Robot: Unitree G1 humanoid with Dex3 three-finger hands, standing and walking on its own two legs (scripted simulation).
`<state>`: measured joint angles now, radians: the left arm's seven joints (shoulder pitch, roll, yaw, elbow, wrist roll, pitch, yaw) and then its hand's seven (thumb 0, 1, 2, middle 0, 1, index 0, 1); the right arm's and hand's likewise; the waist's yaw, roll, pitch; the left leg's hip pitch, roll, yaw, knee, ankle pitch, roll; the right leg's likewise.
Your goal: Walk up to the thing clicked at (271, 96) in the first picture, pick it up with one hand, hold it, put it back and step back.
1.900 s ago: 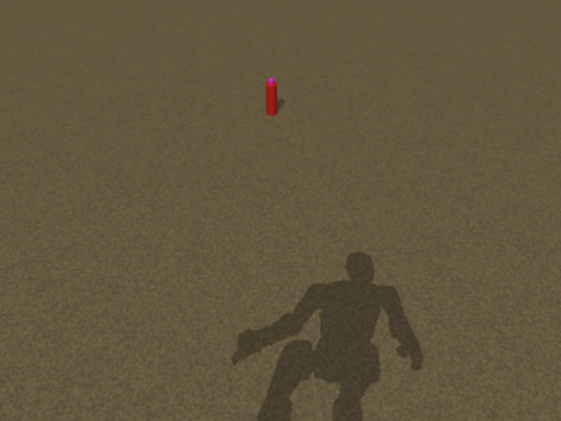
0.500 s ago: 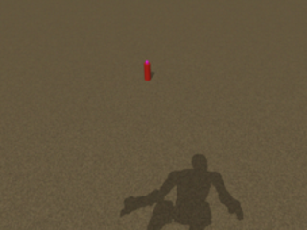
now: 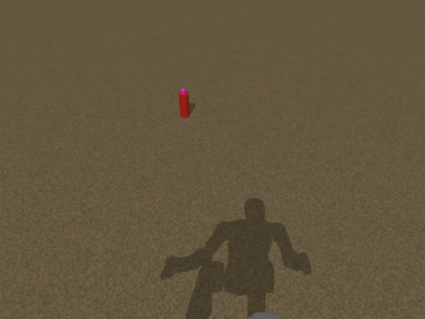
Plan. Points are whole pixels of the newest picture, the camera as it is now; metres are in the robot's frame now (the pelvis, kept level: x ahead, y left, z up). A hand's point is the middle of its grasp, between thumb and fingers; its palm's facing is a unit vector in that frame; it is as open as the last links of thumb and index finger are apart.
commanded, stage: walk up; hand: left
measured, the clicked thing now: (184, 102) +1.64 +0.25 -0.65
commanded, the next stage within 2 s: none
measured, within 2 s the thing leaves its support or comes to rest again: neither
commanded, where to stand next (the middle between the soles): +1.32 +0.02 m, yaw +2 degrees
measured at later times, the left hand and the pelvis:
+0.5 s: hand (117, 270) +0.24 +0.23 -0.12, palm faces +0.06 -0.91 -0.41, open 7.4 cm; pelvis +0.26 -0.06 +0.01, yaw +2 degrees
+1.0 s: hand (145, 150) +0.62 +0.24 -0.13, palm faces -0.01 -0.93 -0.36, open 7.4 cm; pelvis +0.53 -0.04 +0.00, yaw +3 degrees
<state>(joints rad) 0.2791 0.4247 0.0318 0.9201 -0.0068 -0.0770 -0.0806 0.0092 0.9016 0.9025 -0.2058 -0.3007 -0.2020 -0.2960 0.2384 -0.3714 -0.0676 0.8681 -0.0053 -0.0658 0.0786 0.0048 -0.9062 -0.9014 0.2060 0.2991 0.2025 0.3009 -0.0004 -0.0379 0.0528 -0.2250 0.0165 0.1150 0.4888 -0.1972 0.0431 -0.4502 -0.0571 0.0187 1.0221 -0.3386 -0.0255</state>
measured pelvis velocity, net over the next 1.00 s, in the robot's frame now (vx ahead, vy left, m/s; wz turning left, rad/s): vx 0.53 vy -0.04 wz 0.06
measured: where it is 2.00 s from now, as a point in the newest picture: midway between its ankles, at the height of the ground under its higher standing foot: (221, 186)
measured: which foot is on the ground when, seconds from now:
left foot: down 0.00-0.22, up 0.24-0.62, down 0.64-1.00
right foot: up 0.00-0.20, down 0.22-0.68, up 0.70-1.00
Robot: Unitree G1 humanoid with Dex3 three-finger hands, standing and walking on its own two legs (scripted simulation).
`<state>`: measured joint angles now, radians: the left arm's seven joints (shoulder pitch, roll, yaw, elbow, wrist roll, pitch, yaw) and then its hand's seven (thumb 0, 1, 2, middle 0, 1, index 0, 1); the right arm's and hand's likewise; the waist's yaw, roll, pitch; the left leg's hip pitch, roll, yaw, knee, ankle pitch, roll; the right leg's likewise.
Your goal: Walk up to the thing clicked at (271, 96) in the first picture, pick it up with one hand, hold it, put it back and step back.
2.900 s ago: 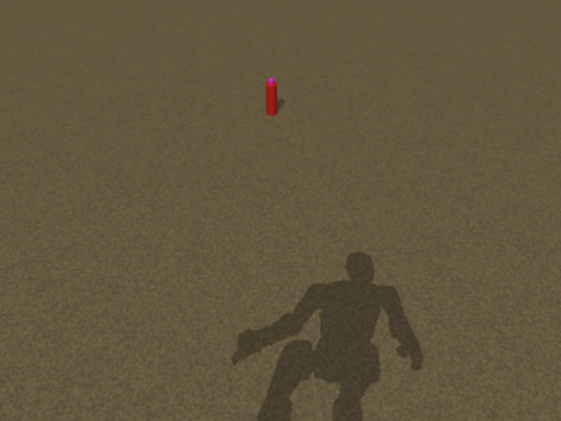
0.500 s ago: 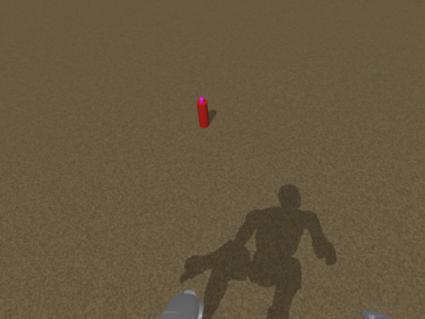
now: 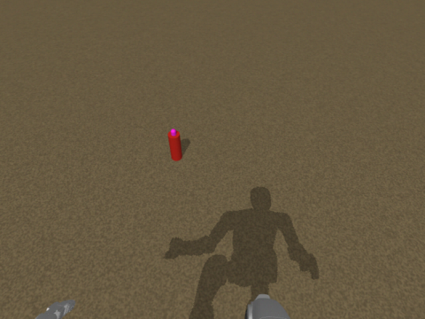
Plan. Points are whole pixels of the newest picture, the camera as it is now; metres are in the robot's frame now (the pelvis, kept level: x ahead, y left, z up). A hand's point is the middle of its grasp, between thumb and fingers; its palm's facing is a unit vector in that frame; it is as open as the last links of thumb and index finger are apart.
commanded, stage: walk up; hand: left
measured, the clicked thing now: (175, 143) +1.13 +0.22 -0.65
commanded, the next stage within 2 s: none
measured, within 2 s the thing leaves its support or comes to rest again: neither
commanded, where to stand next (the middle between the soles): +0.79 +0.01 m, yaw -1 degrees
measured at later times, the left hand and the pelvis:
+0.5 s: hand (104, 285) +0.21 +0.24 -0.13, palm faces +0.04 -0.92 -0.38, open 7.4 cm; pelvis +0.21 -0.04 +0.00, yaw +2 degrees
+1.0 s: hand (116, 186) +0.47 +0.28 -0.14, palm faces -0.07 -0.93 -0.36, open 7.4 cm; pelvis +0.41 +0.00 +0.00, yaw +0 degrees
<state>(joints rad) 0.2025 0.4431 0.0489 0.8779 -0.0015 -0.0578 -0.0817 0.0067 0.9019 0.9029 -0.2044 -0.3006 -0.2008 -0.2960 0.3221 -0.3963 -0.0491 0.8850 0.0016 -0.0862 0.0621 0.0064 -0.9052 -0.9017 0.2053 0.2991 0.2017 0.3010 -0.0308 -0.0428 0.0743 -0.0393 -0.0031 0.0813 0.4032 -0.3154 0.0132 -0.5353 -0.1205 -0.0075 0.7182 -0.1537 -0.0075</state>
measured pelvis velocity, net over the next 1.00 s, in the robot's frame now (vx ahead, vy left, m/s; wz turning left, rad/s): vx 0.41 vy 0.00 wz -0.01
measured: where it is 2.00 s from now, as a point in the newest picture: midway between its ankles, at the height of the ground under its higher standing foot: (208, 213)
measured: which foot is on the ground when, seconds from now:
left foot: down 0.00-0.12, up 0.14-0.58, down 0.60-1.00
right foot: up 0.00-0.08, down 0.10-0.64, up 0.66-1.00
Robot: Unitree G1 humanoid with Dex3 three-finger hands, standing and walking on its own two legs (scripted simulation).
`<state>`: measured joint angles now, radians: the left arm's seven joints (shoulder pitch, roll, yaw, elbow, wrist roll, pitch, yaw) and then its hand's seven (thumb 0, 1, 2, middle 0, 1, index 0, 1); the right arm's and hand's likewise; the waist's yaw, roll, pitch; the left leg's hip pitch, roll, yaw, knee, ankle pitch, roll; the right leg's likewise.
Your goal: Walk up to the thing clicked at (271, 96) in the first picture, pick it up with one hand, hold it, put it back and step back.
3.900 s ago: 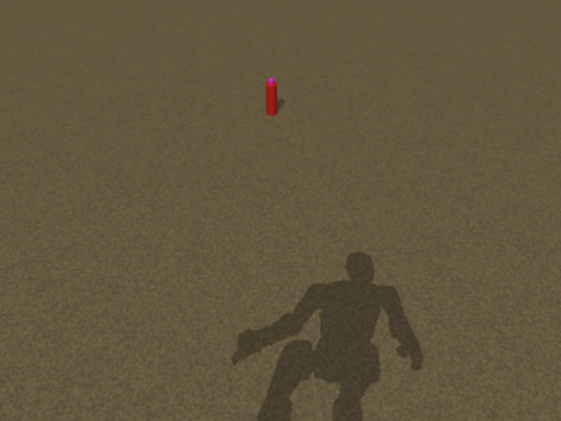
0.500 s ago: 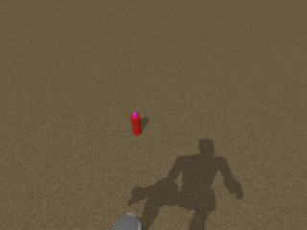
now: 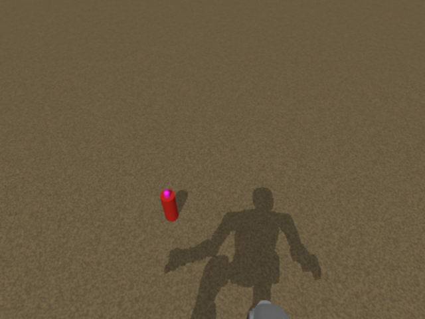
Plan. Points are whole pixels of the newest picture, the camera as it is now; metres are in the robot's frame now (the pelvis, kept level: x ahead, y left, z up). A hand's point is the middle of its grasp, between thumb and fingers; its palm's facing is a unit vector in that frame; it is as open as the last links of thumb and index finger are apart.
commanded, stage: walk up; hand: left
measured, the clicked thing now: (169, 204) +0.72 +0.23 -0.65
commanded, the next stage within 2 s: none
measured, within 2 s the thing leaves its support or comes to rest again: neither
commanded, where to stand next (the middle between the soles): +0.38 +0.02 m, yaw -1 degrees
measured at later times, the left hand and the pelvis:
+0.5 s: hand (88, 293) +0.20 +0.28 -0.14, palm faces -0.01 -0.92 -0.39, open 7.4 cm; pelvis +0.16 +0.00 -0.01, yaw +0 degrees
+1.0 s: hand (109, 219) +0.38 +0.29 -0.15, palm faces -0.07 -0.91 -0.40, open 7.4 cm; pelvis +0.29 +0.02 -0.02, yaw -2 degrees
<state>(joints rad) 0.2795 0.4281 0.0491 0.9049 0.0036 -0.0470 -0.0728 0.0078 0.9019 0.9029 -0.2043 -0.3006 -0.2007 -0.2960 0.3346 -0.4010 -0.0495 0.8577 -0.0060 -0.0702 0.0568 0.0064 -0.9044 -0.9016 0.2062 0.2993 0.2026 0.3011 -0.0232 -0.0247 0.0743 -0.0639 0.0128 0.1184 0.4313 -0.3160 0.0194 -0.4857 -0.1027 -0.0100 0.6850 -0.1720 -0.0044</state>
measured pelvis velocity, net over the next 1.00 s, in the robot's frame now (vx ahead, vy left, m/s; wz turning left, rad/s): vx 0.29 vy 0.02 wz -0.03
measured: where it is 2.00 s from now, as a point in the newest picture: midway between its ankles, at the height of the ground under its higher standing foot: (208, 293)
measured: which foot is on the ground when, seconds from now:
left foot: down 0.00-0.12, up 0.14-0.52, down 0.54-1.00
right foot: up 0.00-0.06, down 0.08-0.58, up 0.60-0.96, down 0.98-1.00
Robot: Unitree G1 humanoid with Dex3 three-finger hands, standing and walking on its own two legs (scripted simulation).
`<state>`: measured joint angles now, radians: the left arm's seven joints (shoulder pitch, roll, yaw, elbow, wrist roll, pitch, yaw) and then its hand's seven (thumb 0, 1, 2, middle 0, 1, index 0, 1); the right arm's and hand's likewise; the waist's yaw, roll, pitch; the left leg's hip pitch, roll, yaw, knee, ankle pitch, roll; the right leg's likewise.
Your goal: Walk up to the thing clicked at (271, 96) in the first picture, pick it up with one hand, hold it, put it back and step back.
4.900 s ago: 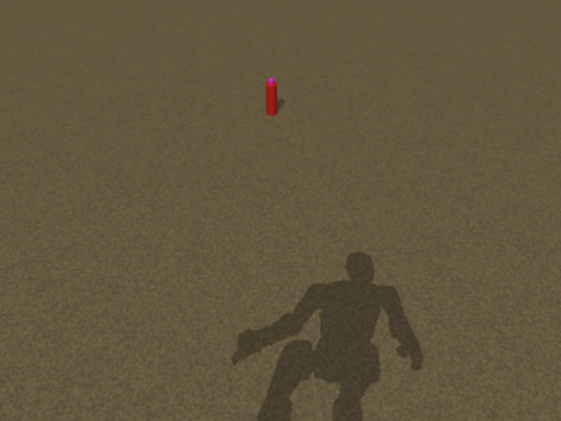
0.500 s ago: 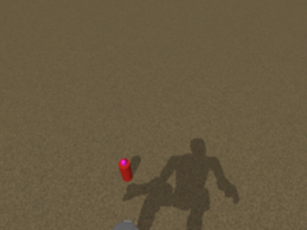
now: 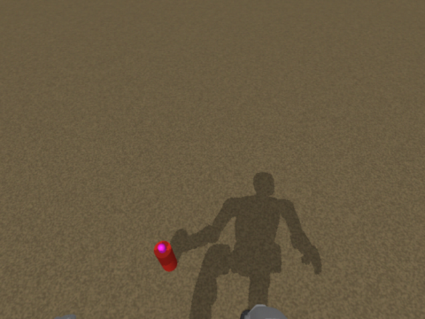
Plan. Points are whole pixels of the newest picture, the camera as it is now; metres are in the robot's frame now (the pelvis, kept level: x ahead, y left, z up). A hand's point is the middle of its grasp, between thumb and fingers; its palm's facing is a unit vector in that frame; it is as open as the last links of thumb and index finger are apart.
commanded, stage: walk up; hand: left
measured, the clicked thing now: (165, 255) +0.42 +0.22 -0.64
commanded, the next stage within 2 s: none
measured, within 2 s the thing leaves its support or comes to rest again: neither
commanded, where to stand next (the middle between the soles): +0.09 +0.00 m, yaw +1 degrees
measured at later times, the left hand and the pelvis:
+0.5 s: hand out of the picture +0.09 +0.27 -0.15, palm faces +0.02 -0.96 -0.29, open 7.4 cm; pelvis +0.01 +0.01 +0.01, yaw +1 degrees
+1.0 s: hand out of the picture +0.10 +0.26 -0.13, palm faces +0.07 -0.94 -0.33, open 7.4 cm; pelvis +0.04 +0.00 +0.02, yaw +2 degrees
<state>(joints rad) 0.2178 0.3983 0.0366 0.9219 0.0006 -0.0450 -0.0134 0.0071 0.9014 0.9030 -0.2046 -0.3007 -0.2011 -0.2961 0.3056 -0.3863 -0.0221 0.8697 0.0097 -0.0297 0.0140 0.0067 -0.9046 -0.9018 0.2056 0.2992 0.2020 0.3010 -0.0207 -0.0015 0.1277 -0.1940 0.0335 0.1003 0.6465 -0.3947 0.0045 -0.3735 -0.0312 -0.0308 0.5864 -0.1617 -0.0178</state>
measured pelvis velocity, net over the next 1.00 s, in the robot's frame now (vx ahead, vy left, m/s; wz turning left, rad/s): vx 0.04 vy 0.00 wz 0.04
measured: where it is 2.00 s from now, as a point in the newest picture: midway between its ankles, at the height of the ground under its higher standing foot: outside the picture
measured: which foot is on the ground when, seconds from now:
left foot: down 0.00-0.02, up 0.04-0.24, down 0.26-1.00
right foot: down 0.00-1.00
